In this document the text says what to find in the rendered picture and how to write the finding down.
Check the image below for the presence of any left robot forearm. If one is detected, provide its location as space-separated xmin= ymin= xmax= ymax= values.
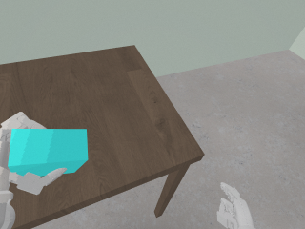
xmin=0 ymin=190 xmax=16 ymax=229

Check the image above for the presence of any robot right hand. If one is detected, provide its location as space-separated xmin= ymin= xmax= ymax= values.
xmin=216 ymin=182 xmax=254 ymax=229

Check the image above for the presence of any table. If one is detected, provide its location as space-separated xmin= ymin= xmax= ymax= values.
xmin=0 ymin=45 xmax=205 ymax=229

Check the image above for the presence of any robot left hand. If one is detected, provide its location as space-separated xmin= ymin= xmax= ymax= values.
xmin=0 ymin=112 xmax=68 ymax=195

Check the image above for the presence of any sponge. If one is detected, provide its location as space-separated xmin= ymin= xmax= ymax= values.
xmin=8 ymin=129 xmax=89 ymax=177

